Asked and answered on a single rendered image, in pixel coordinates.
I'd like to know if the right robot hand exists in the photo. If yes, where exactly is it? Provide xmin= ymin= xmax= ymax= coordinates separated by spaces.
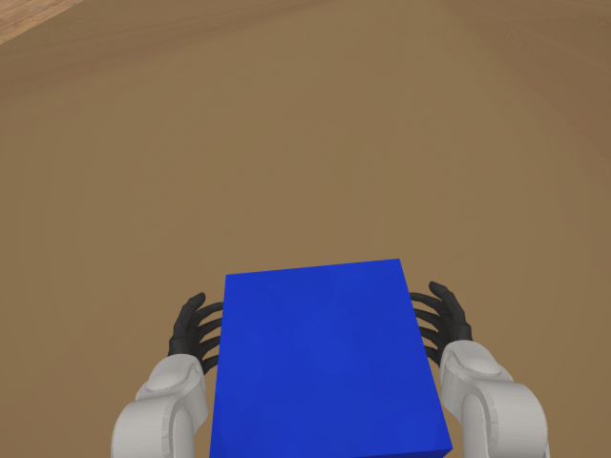
xmin=410 ymin=281 xmax=473 ymax=368

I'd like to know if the left robot hand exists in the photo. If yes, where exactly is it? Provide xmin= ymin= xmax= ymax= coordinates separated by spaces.
xmin=167 ymin=292 xmax=223 ymax=375

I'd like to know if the right robot forearm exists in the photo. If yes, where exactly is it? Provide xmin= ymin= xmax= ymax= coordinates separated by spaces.
xmin=439 ymin=340 xmax=550 ymax=458

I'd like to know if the left robot forearm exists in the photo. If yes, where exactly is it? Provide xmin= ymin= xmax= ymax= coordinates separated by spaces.
xmin=111 ymin=354 xmax=209 ymax=458

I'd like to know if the carton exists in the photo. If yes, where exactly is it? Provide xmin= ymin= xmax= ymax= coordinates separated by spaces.
xmin=209 ymin=259 xmax=453 ymax=458

